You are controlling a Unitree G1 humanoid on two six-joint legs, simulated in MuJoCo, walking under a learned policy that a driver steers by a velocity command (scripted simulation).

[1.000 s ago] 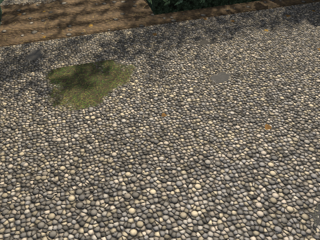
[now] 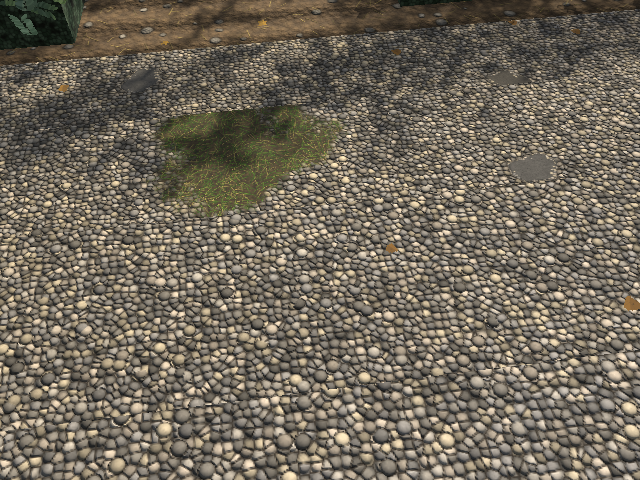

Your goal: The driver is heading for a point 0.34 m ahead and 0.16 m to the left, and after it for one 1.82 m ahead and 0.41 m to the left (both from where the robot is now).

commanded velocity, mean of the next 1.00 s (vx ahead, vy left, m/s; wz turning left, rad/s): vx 0.20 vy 0.00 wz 0.37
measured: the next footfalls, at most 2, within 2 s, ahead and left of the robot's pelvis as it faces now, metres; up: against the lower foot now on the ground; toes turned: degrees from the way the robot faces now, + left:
left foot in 0.16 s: +0.29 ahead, +0.07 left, -0.15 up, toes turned +11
right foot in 0.52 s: +0.49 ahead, -0.07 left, -0.14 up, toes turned +22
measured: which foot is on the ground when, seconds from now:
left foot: up 0.00-0.14, down 0.16-0.52, up 0.54-0.84, down 0.86-1.00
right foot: down 0.00-0.16, up 0.18-0.50, down 0.52-1.00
